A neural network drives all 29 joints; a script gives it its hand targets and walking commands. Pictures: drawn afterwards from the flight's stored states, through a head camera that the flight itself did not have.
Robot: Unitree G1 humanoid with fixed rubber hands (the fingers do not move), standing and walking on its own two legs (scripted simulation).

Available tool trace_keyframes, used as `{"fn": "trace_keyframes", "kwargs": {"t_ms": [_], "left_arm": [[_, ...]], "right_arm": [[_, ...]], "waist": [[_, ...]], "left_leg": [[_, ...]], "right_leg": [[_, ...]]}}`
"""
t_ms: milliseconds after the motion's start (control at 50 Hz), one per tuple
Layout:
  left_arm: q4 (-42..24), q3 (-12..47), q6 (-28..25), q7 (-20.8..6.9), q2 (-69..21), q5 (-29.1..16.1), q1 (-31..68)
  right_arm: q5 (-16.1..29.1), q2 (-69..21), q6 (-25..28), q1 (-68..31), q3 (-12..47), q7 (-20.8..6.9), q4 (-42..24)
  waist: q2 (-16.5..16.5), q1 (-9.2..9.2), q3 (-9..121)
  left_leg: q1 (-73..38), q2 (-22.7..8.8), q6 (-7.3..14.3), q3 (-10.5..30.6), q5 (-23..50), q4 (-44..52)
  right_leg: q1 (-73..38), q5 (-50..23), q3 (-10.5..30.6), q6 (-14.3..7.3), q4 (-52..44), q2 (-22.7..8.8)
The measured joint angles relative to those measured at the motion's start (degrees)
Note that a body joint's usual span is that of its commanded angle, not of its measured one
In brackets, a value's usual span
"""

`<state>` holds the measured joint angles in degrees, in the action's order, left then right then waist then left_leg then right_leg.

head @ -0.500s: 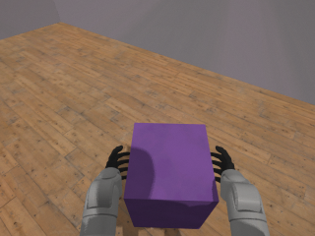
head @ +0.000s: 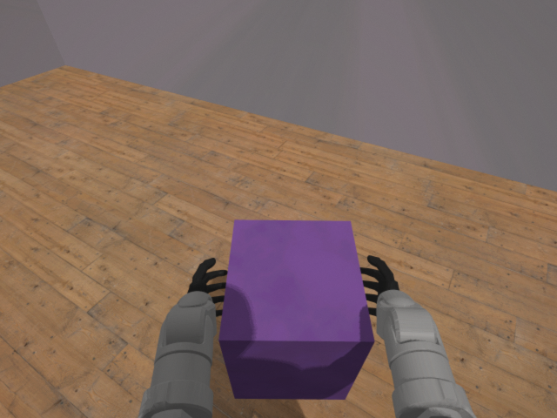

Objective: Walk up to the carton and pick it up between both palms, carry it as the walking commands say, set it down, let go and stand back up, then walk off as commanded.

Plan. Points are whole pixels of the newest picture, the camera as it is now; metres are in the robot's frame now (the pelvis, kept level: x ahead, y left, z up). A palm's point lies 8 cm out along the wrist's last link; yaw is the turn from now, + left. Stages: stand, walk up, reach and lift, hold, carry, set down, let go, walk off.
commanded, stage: set down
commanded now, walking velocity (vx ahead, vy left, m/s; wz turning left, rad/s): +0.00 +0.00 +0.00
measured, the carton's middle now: (291, 312) +0.34 +0.02 -0.05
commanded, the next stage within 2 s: none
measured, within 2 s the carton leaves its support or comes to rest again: neither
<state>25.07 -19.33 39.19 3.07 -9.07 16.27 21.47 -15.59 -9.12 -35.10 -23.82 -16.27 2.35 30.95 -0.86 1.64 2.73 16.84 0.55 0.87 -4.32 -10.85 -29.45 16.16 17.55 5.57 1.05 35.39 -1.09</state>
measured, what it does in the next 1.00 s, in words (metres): lowers itself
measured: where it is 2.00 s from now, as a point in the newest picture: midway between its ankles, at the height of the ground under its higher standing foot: outside the picture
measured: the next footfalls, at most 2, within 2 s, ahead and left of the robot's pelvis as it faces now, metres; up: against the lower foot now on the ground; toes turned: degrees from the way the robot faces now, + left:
none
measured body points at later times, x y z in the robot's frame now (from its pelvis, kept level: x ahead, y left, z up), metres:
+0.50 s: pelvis +0.01 +0.00 -0.01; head +0.09 -0.01 +0.43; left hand +0.32 +0.17 -0.07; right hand +0.35 -0.12 -0.06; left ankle +0.06 +0.12 -0.73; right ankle +0.02 -0.13 -0.73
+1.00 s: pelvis -0.02 +0.01 -0.06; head +0.18 +0.02 +0.34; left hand +0.33 +0.18 -0.17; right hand +0.38 -0.11 -0.16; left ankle +0.06 +0.12 -0.73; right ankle +0.02 -0.13 -0.73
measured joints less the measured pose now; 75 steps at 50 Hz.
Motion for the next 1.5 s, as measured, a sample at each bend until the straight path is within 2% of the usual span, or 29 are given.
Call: {"fn": "trace_keyframes", "kwargs": {"t_ms": [180, 340, 540, 680, 800, 940, 1020, 1100, 1280, 1500], "left_arm": [[0.43, 0.0, -5.65, -0.46, -0.32, 0.0, -1.97], [4.39, -0.94, -13.03, -1.09, -0.35, 0.55, -2.64], [6.84, -2.45, -25.1, -0.62, -0.38, 0.87, -2.58], [6.03, -2.49, -30.77, 0.79, -0.38, -0.51, -1.32], [6.52, -2.14, -33.29, 2.18, -0.23, -2.48, 1.71], [9.32, 0.59, -36.07, 4.62, 1.51, -4.41, 5.23], [11.63, 1.35, -38.16, 5.58, 2.57, -5.06, 6.54], [13.64, 2.54, -40.13, 6.35, 4.17, -6.74, 7.12], [14.53, 4.6, -41.93, 7.15, 7.24, -12.21, 9.47], [14.88, 5.94, -41.72, 7.22, 9.58, -15.34, 15.55]], "right_arm": [[0.0, -0.58, 5.59, 2.44, -0.01, 0.0, 0.0], [-0.55, -0.63, 11.15, 3.85, -0.22, -0.04, 1.41], [-0.98, -0.6, 22.02, 0.54, -1.6, 0.04, 5.48], [-0.98, 0.19, 27.82, -2.56, -1.6, -0.34, 6.42], [-0.83, 1.94, 31.1, -5.5, -1.61, -0.45, 7.55], [2.27, 4.19, 33.23, -8.86, -1.49, -0.35, 9.04], [3.69, 5.31, 34.28, -10.49, -0.21, 0.47, 10.35], [5.47, 6.11, 35.76, -11.97, 1.82, 2.41, 11.55], [8.28, 7.11, 36.98, -16.24, 4.65, 5.68, 12.43], [10.18, 9.03, 36.91, -20.7, 5.38, 6.39, 12.44]], "waist": [[0.0, 0.51, -1.47], [-0.01, 0.53, -3.41], [-0.04, 0.54, -3.54], [-0.48, 0.54, -3.49], [-0.53, 0.53, -3.46], [-0.53, 0.53, -3.42], [-0.52, 0.53, -3.7], [-0.52, 0.53, -4.17], [-0.53, 0.53, -4.22], [-0.53, 0.53, -4.2]], "left_leg": [[-0.01, -0.08, 0.0, 0.09, -1.25, 0.0], [1.53, -0.39, 0.0, 0.24, -1.57, -0.38], [17.48, -1.08, 0.0, 0.96, -2.61, -7.76], [29.04, -1.08, 0.0, 1.14, -3.08, -13.08], [37.13, -1.0, 0.0, 1.23, -3.83, -17.85], [43.68, -0.9, 0.0, 1.34, -4.61, -22.1], [45.93, -0.85, 0.0, 1.39, -4.48, -22.77], [48.01, -0.84, 0.0, 1.42, -4.12, -22.88], [56.07, -0.84, 0.0, 1.53, -3.92, -25.23], [66.08, -0.84, 0.0, 2.17, -5.34, -32.03]], "right_leg": [[0.0, 1.26, -0.06, 0.0, 0.0, 0.1], [1.35, 1.42, -0.16, -0.15, 0.0, 0.42], [16.15, 1.58, -0.69, -0.14, 5.36, 1.19], [27.23, 1.84, -0.74, 0.44, 10.0, 1.26], [35.07, 2.6, -0.74, 0.62, 14.55, 1.27], [41.58, 3.61, -0.74, 1.02, 19.0, 1.27], [43.97, 3.68, -0.74, 1.12, 20.05, 1.27], [46.29, 3.59, -0.74, 1.12, 20.65, 1.3], [54.73, 3.95, -0.78, 1.12, 23.94, 1.42], [64.22, 5.56, -1.32, 1.12, 30.42, 1.61]]}}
